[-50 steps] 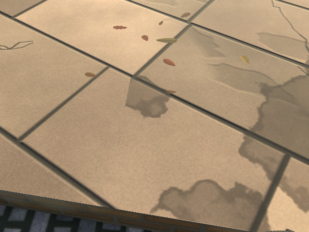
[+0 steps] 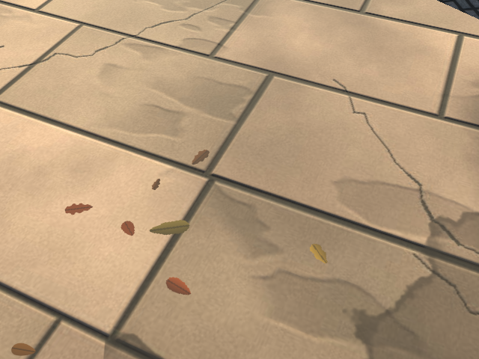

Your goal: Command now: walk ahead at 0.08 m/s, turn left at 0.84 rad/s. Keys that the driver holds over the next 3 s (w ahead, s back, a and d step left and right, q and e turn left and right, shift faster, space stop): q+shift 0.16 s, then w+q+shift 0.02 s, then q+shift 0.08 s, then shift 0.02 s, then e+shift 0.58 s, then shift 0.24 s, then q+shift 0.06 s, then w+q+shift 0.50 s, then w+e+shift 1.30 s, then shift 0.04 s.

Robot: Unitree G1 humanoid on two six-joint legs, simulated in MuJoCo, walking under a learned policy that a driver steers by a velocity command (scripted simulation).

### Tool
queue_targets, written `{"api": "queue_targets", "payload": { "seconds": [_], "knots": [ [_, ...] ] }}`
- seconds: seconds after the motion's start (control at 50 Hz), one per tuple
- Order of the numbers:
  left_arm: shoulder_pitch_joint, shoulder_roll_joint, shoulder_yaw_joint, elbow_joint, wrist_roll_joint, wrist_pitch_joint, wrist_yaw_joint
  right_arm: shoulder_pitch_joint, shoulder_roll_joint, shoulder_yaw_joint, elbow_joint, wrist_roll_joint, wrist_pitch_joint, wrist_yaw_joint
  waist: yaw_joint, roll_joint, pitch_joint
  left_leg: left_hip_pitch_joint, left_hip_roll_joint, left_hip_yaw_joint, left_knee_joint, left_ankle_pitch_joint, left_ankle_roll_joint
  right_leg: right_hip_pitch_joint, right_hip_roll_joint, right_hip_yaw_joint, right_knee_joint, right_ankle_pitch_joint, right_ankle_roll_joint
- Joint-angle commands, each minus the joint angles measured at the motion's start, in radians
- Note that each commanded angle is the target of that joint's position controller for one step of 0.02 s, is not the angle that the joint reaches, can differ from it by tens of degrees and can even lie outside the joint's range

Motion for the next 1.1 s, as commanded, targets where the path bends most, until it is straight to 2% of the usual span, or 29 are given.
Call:
{"api": "queue_targets", "payload": {
  "seconds": [0.02, 0.04, 0.06, 0.08, 0.1, 0.12, 0.14, 0.16, 0.18, 0.28, 0.38, 0.44, 0.48, 0.54, 0.56, 0.58, 0.6, 0.62, 0.64, 0.66, 0.72, 0.84, 0.92, 0.96, 0.98, 1.0, 1.02, 1.06, 1.1],
  "knots": [
    [-0.061, 0.13, 0.034, -0.098, -0.013, 0.024, -0.004, 0.147, -0.092, -0.035, -0.043, -0.013, 0.004, -0.008, -0.069, -0.157, -0.102, 0.219, -0.039, 0.022, -0.071, -0.192, 0.036, 0.006, -0.243, 0.049, 0.143, 0.88, -0.053],
    [-0.06, 0.136, 0.036, -0.105, -0.023, 0.049, -0.009, 0.225, -0.099, -0.042, -0.02, -0.016, -0.007, -0.019, -0.1, -0.101, -0.117, 0.285, -0.08, 0.017, -0.19, -0.167, 0.046, 0.002, -0.223, 0.034, 0.317, 0.82, -0.031],
    [-0.038, 0.155, 0.041, -0.123, -0.025, 0.063, -0.018, 0.285, -0.151, -0.06, -0.013, -0.021, -0.02, -0.034, -0.134, 0.025, -0.103, 0.409, -0.028, -0.142, -0.275, 0.152, 0.083, -0.166, -0.165, 0.048, 0.555, 0.52, 0.018],
    [-0.008, 0.071, 0.027, -0.179, 0.004, 0.076, -0.029, 0.224, -0.252, -0.08, -0.031, -0.009, -0.019, -0.04, -0.027, 0.191, -0.065, 0.483, 0.163, -0.526, -0.179, 0.739, 0.19, -0.477, 0.035, 0.102, 0.821, -0.321, 0.074],
    [0.062, 0.036, 0.01, -0.208, 0.029, 0.09, -0.025, 0.225, -0.324, -0.1, -0.076, 0.021, -0.019, -0.027, -0.026, 0.222, -0.267, 0.549, 0.292, -0.898, -0.386, 0.434, 0.361, -0.568, 0.115, 0.346, 0.976, -0.391, 0.112],
    [0.031, 0.078, 0.016, -0.197, 0.04, 0.081, -0.017, 0.17, -0.277, -0.095, -0.101, 0.023, -0.014, -0.024, -0.024, 0.087, -0.228, 0.495, 0.301, -0.888, -0.469, 0.03, 0.353, -0.603, 0.068, 0.42, 0.952, -0.321, 0.102],
    [-0.073, 0.101, 0.023, -0.21, 0.033, 0.071, -0.011, 0.121, -0.208, -0.075, -0.106, 0.01, -0.004, -0.029, -0.028, 0.005, -0.12, 0.392, 0.243, -0.796, -0.487, -0.162, 0.307, -0.609, 0.053, 0.428, 0.887, -0.226, 0.082],
    [-0.13, 0.102, 0.023, -0.221, 0.026, 0.065, -0.001, 0.091, -0.17, -0.06, -0.103, 0.011, -0.002, -0.03, -0.011, -0.023, -0.068, 0.32, 0.18, -0.707, -0.499, -0.201, 0.245, -0.589, 0.037, 0.434, 0.787, -0.141, 0.071],
    [-0.122, 0.11, 0.025, -0.221, 0.037, 0.071, -0.002, 0.083, -0.146, -0.056, -0.106, 0.013, -0.005, -0.028, -0.004, -0.009, -0.102, 0.284, 0.126, -0.659, -0.524, -0.364, 0.206, -0.527, 0.026, 0.434, 0.704, -0.087, 0.065],
    [-0.134, 0.051, 0.002, -0.197, 0.024, 0.1, 0.009, 0.129, -0.18, -0.07, -0.087, 0.004, -0.022, -0.025, -0.03, -0.01, -0.142, 0.34, 0.084, -0.62, -0.472, -0.164, 0.156, -0.513, 0.07, 0.42, 0.559, -0.029, 0.058],
    [-0.104, 0.04, -0.013, -0.162, 0.02, 0.108, 0.012, 0.121, -0.103, -0.025, -0.075, -0.005, -0.019, -0.029, -0.066, 0.082, -0.178, 0.352, 0.08, -0.52, -0.464, -0.132, 0.123, -0.445, 0.05, 0.365, 0.469, 0.02, 0.043],
    [-0.076, 0.023, -0.026, -0.137, 0.013, 0.109, 0.0, 0.092, -0.051, 0.014, -0.064, -0.019, -0.019, -0.028, -0.067, 0.089, -0.161, 0.3, 0.093, -0.478, -0.485, -0.192, 0.119, -0.304, 0.051, 0.345, 0.324, -0.012, 0.023],
    [-0.065, 0.051, -0.018, -0.136, 0.004, 0.107, -0.006, 0.079, -0.095, 0.011, -0.055, -0.021, -0.019, -0.034, -0.064, 0.098, -0.114, 0.288, 0.116, -0.474, -0.467, -0.197, 0.127, -0.261, 0.078, 0.33, 0.249, -0.018, 0.002],
    [-0.008, 0.065, -0.009, -0.136, 0.004, 0.087, -0.011, 0.056, -0.143, 0.0, -0.053, 0.004, -0.017, -0.057, -0.025, 0.049, -0.083, 0.317, 0.128, -0.445, -0.353, -0.04, 0.099, -0.213, 0.111, 0.333, 0.029, 0.057, -0.035],
    [-0.005, 0.085, -0.006, -0.145, 0.015, 0.077, -0.013, 0.053, -0.143, -0.001, -0.057, 0.009, -0.021, -0.065, -0.025, 0.005, -0.074, 0.308, 0.107, -0.416, -0.283, -0.009, 0.064, -0.204, 0.074, 0.428, -0.046, 0.14, -0.056],
    [0.025, 0.147, 0.006, -0.159, 0.029, 0.065, -0.013, 0.049, -0.116, 0.005, -0.083, 0.01, -0.024, -0.069, -0.033, -0.129, -0.107, 0.26, 0.021, -0.32, -0.104, -0.074, 0.019, -0.169, -0.08, 0.658, -0.126, 0.288, -0.097],
    [0.015, 0.236, 0.042, -0.155, 0.014, 0.069, -0.019, -0.006, -0.105, 0.009, -0.113, 0.012, -0.022, -0.068, -0.035, -0.262, -0.019, 0.096, -0.151, -0.163, -0.006, -0.334, -0.044, -0.187, -0.203, 0.866, -0.145, 0.533, -0.217],
    [0.099, 0.224, 0.048, -0.147, 0.022, 0.069, -0.027, -0.027, -0.117, 0.009, -0.123, -0.002, -0.024, -0.066, 0.013, -0.255, -0.046, 0.024, -0.149, -0.199, 0.184, -0.516, -0.062, -0.13, -0.254, 0.97, -0.176, 0.629, -0.296],
    [0.105, 0.202, 0.049, -0.143, 0.013, 0.071, -0.026, -0.028, -0.114, 0.008, -0.115, -0.004, -0.028, -0.06, 0.005, -0.158, -0.067, -0.008, -0.129, -0.232, 0.296, -0.5, -0.076, -0.094, -0.216, 0.914, -0.151, 0.623, -0.302],
    [0.068, 0.188, 0.05, -0.149, 0.011, 0.078, -0.021, -0.027, -0.106, 0.009, -0.105, 0.002, -0.028, -0.055, -0.013, -0.095, -0.071, -0.019, -0.105, -0.246, 0.333, -0.448, -0.09, -0.096, -0.152, 0.837, -0.128, 0.583, -0.266],
    [0.027, 0.164, 0.054, -0.168, 0.002, 0.092, -0.015, -0.059, -0.09, 0.018, -0.109, 0.001, -0.023, -0.044, -0.011, -0.103, -0.134, -0.035, -0.092, -0.22, 0.294, -0.37, -0.122, -0.033, -0.041, 0.752, -0.089, 0.595, -0.193],
    [0.086, 0.204, 0.085, -0.167, 0.006, 0.107, -0.016, -0.128, -0.088, 0.037, -0.133, 0.016, -0.018, -0.05, 0.045, -0.145, -0.161, 0.017, -0.106, -0.23, 0.075, -0.378, -0.115, 0.003, -0.018, 0.866, -0.07, 0.49, -0.181],
    [0.012, 0.2, 0.085, -0.185, 0.013, 0.114, -0.029, -0.033, -0.114, 0.035, -0.107, 0.023, -0.03, -0.058, 0.015, -0.194, -0.178, 0.211, -0.116, -0.213, -0.102, -0.348, -0.087, -0.08, 0.011, 0.876, -0.048, 0.528, -0.134],
    [-0.03, 0.18, 0.075, -0.187, 0.002, 0.116, -0.026, 0.034, -0.106, 0.038, -0.089, 0.015, -0.04, -0.069, -0.03, -0.182, -0.162, 0.374, -0.1, -0.202, -0.342, -0.205, -0.074, -0.174, 0.057, 0.855, -0.007, 0.41, -0.072],
    [-0.005, 0.146, 0.063, -0.188, -0.001, 0.113, -0.02, 0.028, -0.139, 0.031, -0.09, 0.005, -0.045, -0.076, -0.011, -0.108, -0.166, 0.469, -0.007, -0.292, -0.422, -0.189, -0.047, -0.26, 0.101, 0.817, 0.044, 0.204, -0.03],
    [0.051, 0.08, 0.044, -0.205, -0.007, 0.11, -0.018, -0.028, -0.224, 0.023, -0.125, -0.008, -0.042, -0.079, 0.03, 0.161, -0.174, 0.533, 0.261, -0.593, -0.51, -0.211, 0.039, -0.397, 0.224, 0.648, 0.235, -0.131, 0.021],
    [0.035, 0.175, 0.066, -0.196, 0.022, 0.11, -0.008, -0.025, -0.239, 0.014, -0.126, -0.017, -0.038, -0.069, -0.003, 0.189, -0.125, 0.411, 0.347, -0.706, -0.494, -0.049, 0.151, -0.453, 0.287, 0.532, 0.435, -0.257, 0.036],
    [0.019, 0.181, 0.066, -0.16, 0.026, 0.107, -0.013, -0.043, -0.134, 0.041, -0.122, -0.001, -0.044, -0.056, 0.027, 0.058, -0.091, 0.338, 0.269, -0.562, -0.46, 0.051, 0.158, -0.404, 0.216, 0.538, 0.603, -0.152, 0.047],
    [0.02, 0.149, 0.056, -0.142, 0.02, 0.114, -0.027, -0.06, -0.12, 0.048, -0.121, 0.0, -0.054, -0.058, 0.032, 0.103, -0.097, 0.363, 0.175, -0.424, -0.437, 0.161, 0.12, -0.387, 0.213, 0.505, 0.642, -0.086, 0.065]
  ]
}}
